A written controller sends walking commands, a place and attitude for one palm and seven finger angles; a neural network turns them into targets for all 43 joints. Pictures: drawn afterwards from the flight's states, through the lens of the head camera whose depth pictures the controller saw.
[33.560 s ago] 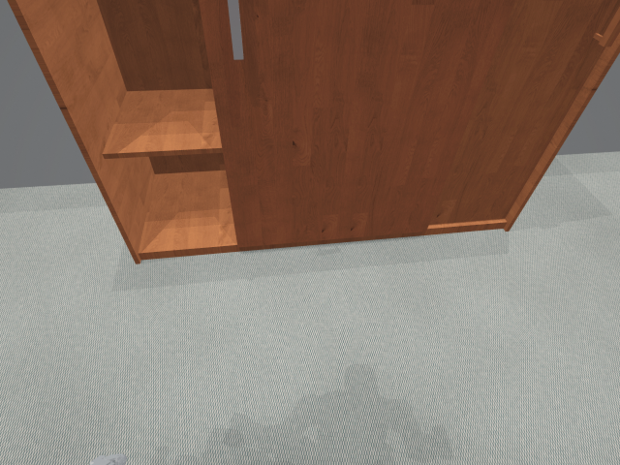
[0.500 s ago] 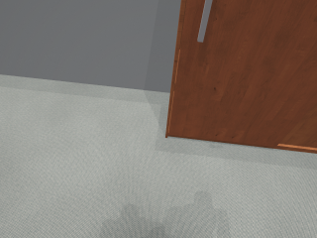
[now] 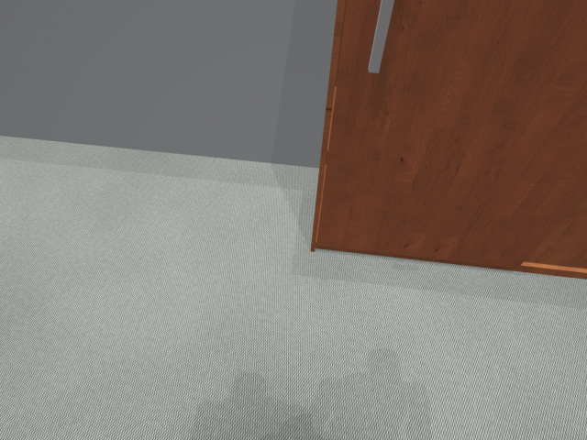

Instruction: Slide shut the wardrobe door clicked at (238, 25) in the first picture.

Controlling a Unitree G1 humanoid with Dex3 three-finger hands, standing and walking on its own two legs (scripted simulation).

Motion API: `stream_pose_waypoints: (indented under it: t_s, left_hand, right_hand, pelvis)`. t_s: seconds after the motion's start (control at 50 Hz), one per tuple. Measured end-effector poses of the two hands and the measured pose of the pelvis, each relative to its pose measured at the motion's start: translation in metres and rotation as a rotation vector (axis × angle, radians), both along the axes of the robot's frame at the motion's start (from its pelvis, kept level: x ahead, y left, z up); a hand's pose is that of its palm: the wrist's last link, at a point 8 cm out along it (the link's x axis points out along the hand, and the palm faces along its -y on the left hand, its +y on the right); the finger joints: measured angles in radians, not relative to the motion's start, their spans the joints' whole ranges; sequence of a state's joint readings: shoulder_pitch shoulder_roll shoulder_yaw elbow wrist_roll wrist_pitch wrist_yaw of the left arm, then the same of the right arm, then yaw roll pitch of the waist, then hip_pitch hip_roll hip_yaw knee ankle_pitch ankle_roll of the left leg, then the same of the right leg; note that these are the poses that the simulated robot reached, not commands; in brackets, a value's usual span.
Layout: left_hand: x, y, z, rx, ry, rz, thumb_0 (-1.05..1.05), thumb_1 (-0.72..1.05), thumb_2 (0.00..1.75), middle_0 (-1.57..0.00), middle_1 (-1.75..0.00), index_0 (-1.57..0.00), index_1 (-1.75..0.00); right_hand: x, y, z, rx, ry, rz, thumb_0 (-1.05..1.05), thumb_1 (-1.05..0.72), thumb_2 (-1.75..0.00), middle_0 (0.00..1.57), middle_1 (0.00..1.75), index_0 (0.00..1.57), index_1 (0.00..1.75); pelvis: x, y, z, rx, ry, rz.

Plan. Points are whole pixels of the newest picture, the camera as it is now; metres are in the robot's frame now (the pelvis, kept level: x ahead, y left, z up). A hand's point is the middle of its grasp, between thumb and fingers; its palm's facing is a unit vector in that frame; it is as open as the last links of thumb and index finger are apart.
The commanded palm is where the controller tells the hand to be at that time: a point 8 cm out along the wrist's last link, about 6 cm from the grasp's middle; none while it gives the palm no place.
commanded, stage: look to check the result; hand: right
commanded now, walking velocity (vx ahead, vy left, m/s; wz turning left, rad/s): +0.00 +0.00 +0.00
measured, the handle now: (385, 5) +0.93 -0.13 +0.20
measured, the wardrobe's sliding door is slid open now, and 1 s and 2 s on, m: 0.00 0.00 0.00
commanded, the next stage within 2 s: stand and wait in 0.36 s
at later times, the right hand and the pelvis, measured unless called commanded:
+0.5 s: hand out of the picture +0.03 -0.21 -0.17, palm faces -0.01 +0.96 -0.27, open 7.4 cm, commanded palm none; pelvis +0.00 +0.00 +0.00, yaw +0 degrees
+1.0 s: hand out of the picture +0.07 -0.22 -0.16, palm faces -0.03 +0.94 -0.33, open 7.4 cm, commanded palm none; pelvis +0.00 +0.01 +0.00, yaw +0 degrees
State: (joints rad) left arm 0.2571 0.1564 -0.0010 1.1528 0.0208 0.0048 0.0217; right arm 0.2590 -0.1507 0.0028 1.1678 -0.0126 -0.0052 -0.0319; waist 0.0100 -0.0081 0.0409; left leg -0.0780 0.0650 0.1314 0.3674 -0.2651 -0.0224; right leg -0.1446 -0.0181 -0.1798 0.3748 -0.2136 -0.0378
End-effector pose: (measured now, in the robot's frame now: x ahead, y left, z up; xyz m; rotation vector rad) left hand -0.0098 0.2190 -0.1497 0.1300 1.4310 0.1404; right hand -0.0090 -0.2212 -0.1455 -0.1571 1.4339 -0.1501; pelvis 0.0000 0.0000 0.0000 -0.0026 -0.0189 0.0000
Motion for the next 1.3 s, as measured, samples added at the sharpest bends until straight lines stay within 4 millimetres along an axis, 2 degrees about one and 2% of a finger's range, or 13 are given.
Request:
stream_pose_waypoints:
  t_s: [0.22,0.74,1.08,1.3]
  left_hand:
    - [0.017,0.014,0.004,0.029,-0.042,-0.019,0.01,0.91,0.90,-0.19,-0.30,-0.20,-0.30]
    - [0.055,0.059,0.018,0.106,-0.121,-0.062,0.01,0.91,0.90,-0.20,-0.30,-0.20,-0.30]
    - [0.082,0.078,0.025,0.132,-0.161,-0.085,0.01,0.91,0.90,-0.20,-0.30,-0.20,-0.30]
    - [0.088,0.083,0.025,0.129,-0.167,-0.088,0.01,0.90,0.90,-0.20,-0.30,-0.20,-0.30]
  right_hand:
    - [0.004,-0.009,0.002,-0.019,-0.016,0.009,0.00,-0.90,-0.90,0.20,0.30,0.20,0.30]
    - [0.065,-0.046,0.022,-0.113,-0.155,0.078,0.00,-0.90,-0.90,0.20,0.30,0.21,0.30]
    - [0.079,-0.047,0.027,-0.133,-0.172,0.090,0.00,-0.90,-0.90,0.21,0.30,0.21,0.30]
    - [0.081,-0.042,0.028,-0.138,-0.173,0.088,0.00,-0.90,-0.90,0.21,0.30,0.21,0.30]
  pelvis:
    - [-0.003,0.001,0.001,0.001,-0.003,-0.001]
    - [-0.004,0.007,0.004,0.000,0.004,-0.004]
    - [0.003,0.015,0.004,-0.002,0.010,-0.006]
    - [0.007,0.021,0.005,-0.003,0.008,-0.006]
